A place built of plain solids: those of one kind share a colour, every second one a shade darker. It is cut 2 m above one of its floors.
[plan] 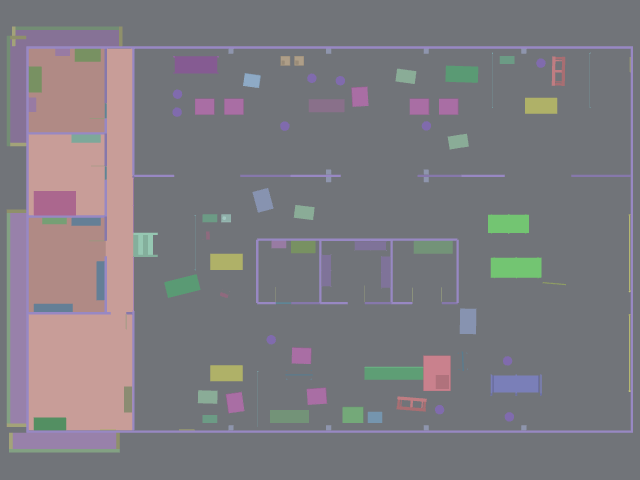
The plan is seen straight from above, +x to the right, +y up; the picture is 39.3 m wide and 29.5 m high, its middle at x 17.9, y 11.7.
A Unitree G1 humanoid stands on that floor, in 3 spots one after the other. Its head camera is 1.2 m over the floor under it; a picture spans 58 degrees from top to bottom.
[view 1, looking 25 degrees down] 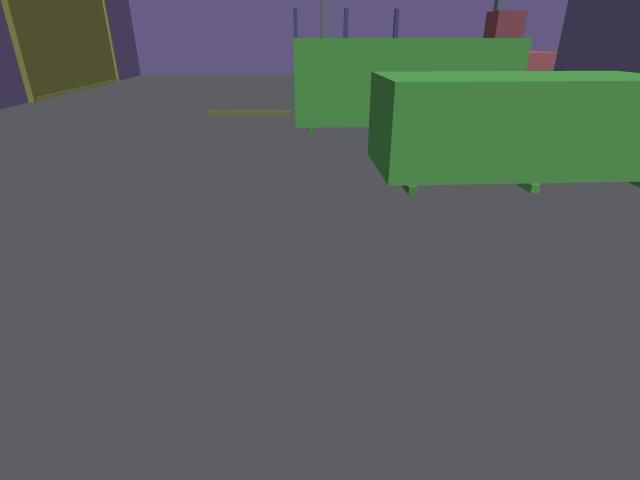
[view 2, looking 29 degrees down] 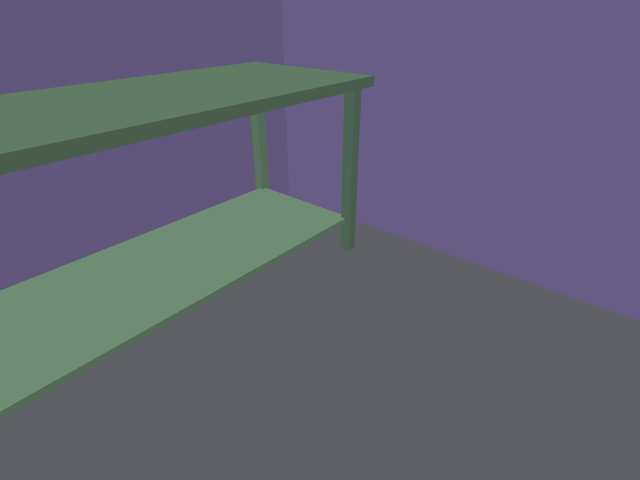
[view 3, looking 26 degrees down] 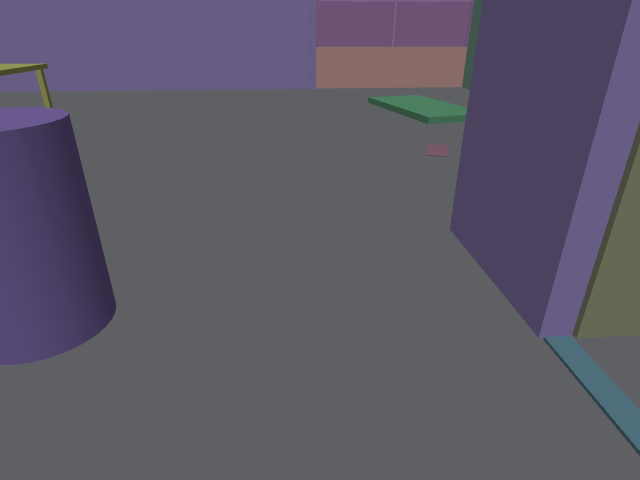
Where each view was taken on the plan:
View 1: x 31.50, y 16.70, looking -93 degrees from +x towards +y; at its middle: ground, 2.84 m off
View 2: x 24.30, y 9.70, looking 40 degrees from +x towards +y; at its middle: ground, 2.48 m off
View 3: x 16.60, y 6.70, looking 176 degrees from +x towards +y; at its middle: ground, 2.74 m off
